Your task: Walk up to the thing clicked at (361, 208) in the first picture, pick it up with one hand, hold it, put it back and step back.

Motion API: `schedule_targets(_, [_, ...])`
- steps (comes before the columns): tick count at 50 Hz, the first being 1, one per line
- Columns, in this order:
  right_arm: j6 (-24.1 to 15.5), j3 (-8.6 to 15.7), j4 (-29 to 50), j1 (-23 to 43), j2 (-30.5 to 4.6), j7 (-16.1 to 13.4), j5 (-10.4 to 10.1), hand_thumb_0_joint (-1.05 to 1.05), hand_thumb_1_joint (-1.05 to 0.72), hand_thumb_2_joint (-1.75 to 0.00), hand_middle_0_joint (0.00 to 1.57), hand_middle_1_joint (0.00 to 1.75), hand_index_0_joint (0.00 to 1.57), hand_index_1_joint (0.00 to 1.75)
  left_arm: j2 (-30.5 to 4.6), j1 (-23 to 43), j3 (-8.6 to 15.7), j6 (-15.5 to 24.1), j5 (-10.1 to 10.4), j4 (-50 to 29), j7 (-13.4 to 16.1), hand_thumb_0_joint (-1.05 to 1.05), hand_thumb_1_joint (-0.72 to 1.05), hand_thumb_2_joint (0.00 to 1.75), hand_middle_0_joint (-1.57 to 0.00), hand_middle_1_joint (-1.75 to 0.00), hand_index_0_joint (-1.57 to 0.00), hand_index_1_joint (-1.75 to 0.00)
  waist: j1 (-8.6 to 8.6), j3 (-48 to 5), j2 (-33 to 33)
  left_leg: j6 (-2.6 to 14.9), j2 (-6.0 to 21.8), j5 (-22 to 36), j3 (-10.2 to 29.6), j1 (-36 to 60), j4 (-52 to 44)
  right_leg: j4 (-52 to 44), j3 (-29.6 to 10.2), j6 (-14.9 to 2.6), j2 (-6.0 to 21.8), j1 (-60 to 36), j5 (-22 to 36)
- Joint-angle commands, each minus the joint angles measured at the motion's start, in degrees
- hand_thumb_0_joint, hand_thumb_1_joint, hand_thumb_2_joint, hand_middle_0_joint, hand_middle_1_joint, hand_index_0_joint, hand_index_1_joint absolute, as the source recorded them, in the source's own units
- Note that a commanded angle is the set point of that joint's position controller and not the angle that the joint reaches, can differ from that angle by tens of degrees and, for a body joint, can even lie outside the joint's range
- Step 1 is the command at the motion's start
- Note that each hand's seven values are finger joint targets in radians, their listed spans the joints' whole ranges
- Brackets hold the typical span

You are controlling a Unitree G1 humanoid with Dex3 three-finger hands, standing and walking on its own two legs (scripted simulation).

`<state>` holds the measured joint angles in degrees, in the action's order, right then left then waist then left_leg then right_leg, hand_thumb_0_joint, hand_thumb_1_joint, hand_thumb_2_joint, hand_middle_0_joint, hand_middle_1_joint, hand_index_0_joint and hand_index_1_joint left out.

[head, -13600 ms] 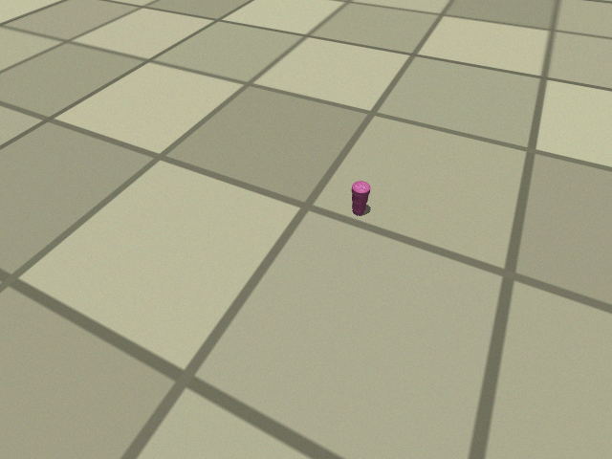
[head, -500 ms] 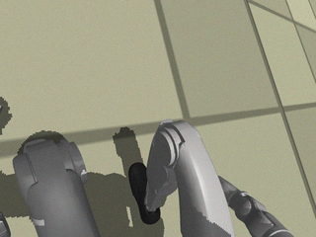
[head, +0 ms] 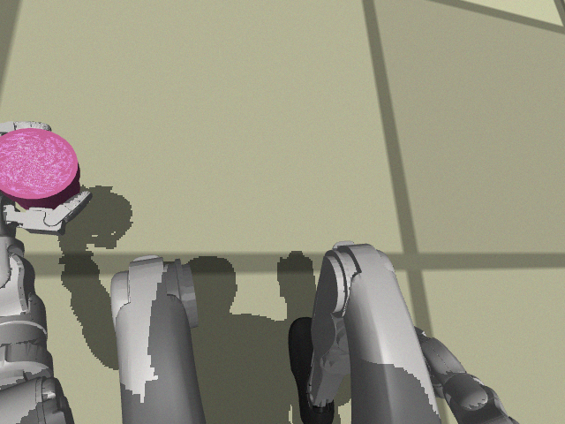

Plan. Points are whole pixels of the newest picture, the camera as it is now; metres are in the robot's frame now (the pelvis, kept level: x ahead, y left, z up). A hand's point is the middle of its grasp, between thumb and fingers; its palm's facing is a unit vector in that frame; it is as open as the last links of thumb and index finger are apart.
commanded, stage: settle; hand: left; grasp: from the side
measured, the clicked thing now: (47, 187) +0.41 +0.31 -0.08
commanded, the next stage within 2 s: lift in 0.98 s
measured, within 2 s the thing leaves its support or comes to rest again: neither
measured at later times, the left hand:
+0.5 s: hand (35, 153) +0.41 +0.30 +0.01, palm faces +0.29 -0.96 -0.03, open 10.3 cm
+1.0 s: hand (28, 141) +0.41 +0.29 +0.04, palm faces +0.30 -0.95 -0.03, open 10.3 cm
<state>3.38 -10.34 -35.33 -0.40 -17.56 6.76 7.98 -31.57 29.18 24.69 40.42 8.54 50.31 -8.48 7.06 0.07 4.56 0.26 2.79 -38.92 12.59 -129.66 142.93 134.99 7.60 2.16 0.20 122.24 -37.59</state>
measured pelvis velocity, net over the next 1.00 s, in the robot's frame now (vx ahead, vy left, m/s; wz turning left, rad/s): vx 0.01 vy -0.01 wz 0.10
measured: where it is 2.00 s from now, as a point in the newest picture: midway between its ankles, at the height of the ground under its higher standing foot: (247, 406)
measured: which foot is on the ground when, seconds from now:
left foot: down 0.00-1.00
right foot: down 0.00-1.00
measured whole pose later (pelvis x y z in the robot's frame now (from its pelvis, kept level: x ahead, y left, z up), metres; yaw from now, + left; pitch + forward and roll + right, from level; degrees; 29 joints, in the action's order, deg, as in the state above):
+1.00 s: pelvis +0.01 -0.01 +0.06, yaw +5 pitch +31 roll -5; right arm 0.9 -1.4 -38.6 -5.3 -15.8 3.1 4.0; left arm -23.7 33.2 26.7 33.8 7.9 49.9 -12.4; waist 5.2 -7.1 0.8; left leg -0.5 3.1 -38.8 6.1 -122.9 130.3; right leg 127.3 3.0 0.9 1.6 119.2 -39.0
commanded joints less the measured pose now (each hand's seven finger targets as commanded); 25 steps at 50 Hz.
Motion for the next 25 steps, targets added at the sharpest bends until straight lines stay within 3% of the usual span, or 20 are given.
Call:
schedule_targets(1, [-0.49,7.37,2.39,-5.06,-14.72,-1.92,-1.09,0.00,-0.89,-0.90,0.20,0.30,0.20,0.30,-9.94,16.00,2.10,2.63,1.64,-13.44,-1.35,0.00,0.21,1.20,-1.20,-1.31,-1.20,-1.33,0.72,-34.48,-18.06,0.41,-0.77,1.71,-5.49,24.16,-19.98,-12.55,3.04,-4.32,-2.97,-13.55,5.93])
schedule_targets(5, [-0.75,8.57,1.95,-5.74,-14.07,-2.46,-2.10,0.00,-0.89,-0.90,0.20,0.30,0.20,0.30,-8.58,15.56,1.82,1.13,2.36,-13.32,-3.34,0.00,0.18,1.20,-1.21,-1.31,-1.21,-1.33,0.06,-35.56,-16.74,0.61,-1.04,2.31,-6.64,24.34,-20.71,-13.58,2.15,-4.36,-2.54,-13.57,5.63])
schedule_targets(7, [-0.83,9.15,1.98,-6.24,-13.76,-2.68,-2.55,0.00,-0.89,-0.90,0.20,0.30,0.20,0.30,-9.68,15.04,3.19,0.35,2.32,-13.30,-3.61,0.00,0.19,1.20,-1.21,-1.31,-1.21,-1.33,-0.91,-36.72,-15.77,0.75,-1.07,2.03,-7.19,24.23,-21.26,-14.57,1.58,-4.26,-2.40,-15.18,4.92])
schedule_targets(8, [-0.96,9.47,1.84,-6.43,-13.55,-2.84,-2.68,0.00,-0.89,-0.90,0.20,0.30,0.20,0.30,-8.25,16.45,2.43,0.14,2.62,-13.93,-3.98,0.00,0.18,1.20,-1.22,-1.31,-1.21,-1.33,-0.47,-36.90,-15.27,0.92,-1.14,2.12,-7.53,23.84,-20.91,-14.94,1.24,-4.18,-2.32,-15.46,5.23])
schedule_targets(9, [-1.00,9.12,1.69,-6.76,-12.95,-2.88,-2.99,0.00,-0.89,-0.90,0.20,0.30,0.20,0.30,-8.45,13.65,3.89,-0.30,2.82,-11.89,-4.12,0.00,0.16,1.22,-1.22,-1.33,-1.21,-1.35,-1.00,-37.29,-14.16,0.86,-1.16,2.75,-7.60,24.16,-21.40,-15.15,1.18,-4.13,-2.23,-16.12,5.40])
schedule_targets(11, [-1.18,10.13,1.61,-7.49,-13.10,-3.17,-3.12,0.00,-0.89,-0.90,0.20,0.30,0.20,0.30,-8.63,16.29,4.02,-0.39,3.13,-16.55,-4.64,0.00,0.17,1.21,-1.22,-1.32,-1.21,-1.34,-1.77,-40.88,-15.98,0.63,-1.11,5.92,-7.98,26.95,-21.42,-14.84,0.66,-4.28,-1.98,-17.08,7.99])
schedule_targets(14, [-1.42,10.67,1.29,-8.23,-12.42,-3.52,-3.53,0.00,-0.89,-0.90,0.20,0.30,0.20,0.30,-7.65,15.68,4.16,-1.57,3.11,-15.11,-5.02,0.00,0.17,1.21,-1.23,-1.33,-1.22,-1.35,-1.30,-40.46,-12.98,1.05,-1.17,6.42,-8.50,24.77,-21.31,-15.98,-0.09,-3.92,-1.79,-19.30,8.60])
schedule_targets(17, [-1.62,11.20,1.15,-8.77,-11.79,-3.76,-3.76,0.00,-0.89,-0.90,0.20,0.30,0.20,0.30,-7.88,15.01,5.46,-2.12,2.97,-15.03,-4.79,0.00,0.14,1.21,-1.24,-1.33,-1.23,-1.35,-2.30,-40.51,-12.37,1.11,-1.21,6.31,-9.08,24.93,-22.37,-17.18,-0.64,-3.96,-1.66,-19.94,7.86])
schedule_targets(18, [-1.70,11.38,1.29,-8.32,-11.84,-3.85,-3.84,0.00,-0.90,-0.90,0.20,0.30,0.20,0.30,-6.80,15.54,4.35,-2.11,2.99,-15.61,-5.12,0.00,0.13,1.21,-1.24,-1.33,-1.24,-1.35,-1.93,-40.13,-12.88,1.13,-1.21,5.53,-9.02,25.25,-22.76,-17.28,-0.58,-4.03,-1.58,-19.20,7.14])
schedule_targets(23, [-2.16,12.24,0.90,-9.26,-11.45,-4.26,-3.92,0.00,-0.90,-0.90,0.20,0.30,0.20,0.30,-6.78,15.51,5.20,-2.96,2.53,-16.30,-5.29,0.00,0.13,1.21,-1.25,-1.33,-1.25,-1.35,-2.79,-42.47,-13.56,0.91,-1.13,7.93,-9.46,28.08,-23.76,-17.89,-1.18,-4.20,-1.38,-20.17,8.90])
schedule_targets(25, [-2.29,12.45,0.67,-9.34,-11.35,-4.41,-3.98,0.00,-0.90,-0.90,0.20,0.30,0.20,0.30,-5.46,15.94,4.37,-3.24,2.29,-15.31,-5.21,0.00,0.13,1.22,-1.24,-1.32,-1.23,-1.35,-2.10,-41.36,-12.92,0.99,-1.07,7.16,-9.35,28.39,-24.27,-18.56,-1.19,-4.22,-1.36,-19.39,8.17])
